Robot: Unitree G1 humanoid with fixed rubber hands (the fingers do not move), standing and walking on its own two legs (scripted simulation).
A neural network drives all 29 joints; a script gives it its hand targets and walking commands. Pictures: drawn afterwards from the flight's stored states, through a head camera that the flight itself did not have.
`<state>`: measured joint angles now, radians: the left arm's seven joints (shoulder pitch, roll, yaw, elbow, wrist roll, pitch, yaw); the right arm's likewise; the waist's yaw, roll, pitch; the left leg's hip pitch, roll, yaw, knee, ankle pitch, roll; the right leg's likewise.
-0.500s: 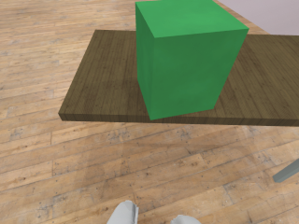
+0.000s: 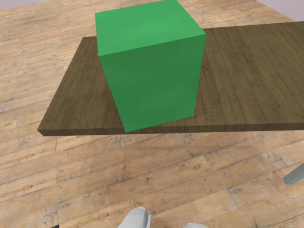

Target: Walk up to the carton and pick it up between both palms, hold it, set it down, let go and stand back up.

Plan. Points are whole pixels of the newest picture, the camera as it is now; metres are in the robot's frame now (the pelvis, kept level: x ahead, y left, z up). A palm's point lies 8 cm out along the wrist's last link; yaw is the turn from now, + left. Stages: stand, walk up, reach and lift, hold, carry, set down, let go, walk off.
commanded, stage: walk up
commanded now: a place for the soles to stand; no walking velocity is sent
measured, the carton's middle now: (148, 69) +0.54 +0.05 +0.12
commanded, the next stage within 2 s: none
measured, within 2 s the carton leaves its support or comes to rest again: neither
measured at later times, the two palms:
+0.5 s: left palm out of the picture +0.06 +0.34 -0.08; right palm (276, 227) +0.16 -0.27 -0.10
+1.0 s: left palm out of the picture +0.07 +0.35 -0.09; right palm (270, 224) +0.16 -0.26 -0.10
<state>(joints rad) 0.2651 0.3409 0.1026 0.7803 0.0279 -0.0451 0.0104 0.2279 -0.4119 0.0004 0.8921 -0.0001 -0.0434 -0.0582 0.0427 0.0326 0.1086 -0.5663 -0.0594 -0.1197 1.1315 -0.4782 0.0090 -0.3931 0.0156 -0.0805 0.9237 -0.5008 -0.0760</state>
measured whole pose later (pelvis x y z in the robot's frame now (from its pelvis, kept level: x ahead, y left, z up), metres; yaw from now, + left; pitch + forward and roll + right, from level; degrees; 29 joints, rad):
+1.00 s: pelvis +0.02 +0.03 +0.00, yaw +4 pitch -2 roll +0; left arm 0.27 0.38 0.09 0.79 0.02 -0.07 0.01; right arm 0.12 -0.41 0.00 0.89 0.00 -0.02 0.00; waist 0.03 0.02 0.11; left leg -0.50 -0.02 -0.07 0.90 -0.39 0.02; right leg -0.35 -0.03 -0.04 0.89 -0.50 -0.01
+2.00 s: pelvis +0.06 +0.10 +0.01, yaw +3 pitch -2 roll -1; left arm 0.32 0.37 0.08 0.80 0.02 -0.03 0.01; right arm 0.15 -0.39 0.00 0.89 0.00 -0.04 0.02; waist -0.01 0.02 0.11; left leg -0.46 0.00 0.03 0.80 -0.31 0.04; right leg -0.36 -0.02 0.03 0.81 -0.43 0.02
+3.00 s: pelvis +0.07 +0.07 +0.01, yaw +1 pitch -2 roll +0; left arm 0.27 0.37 0.08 0.80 0.03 -0.01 -0.02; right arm 0.17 -0.40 0.00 0.89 0.00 -0.04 -0.01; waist 0.00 -0.02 0.11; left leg -0.43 0.04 0.02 0.78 -0.33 0.00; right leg -0.36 0.02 0.03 0.81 -0.42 -0.02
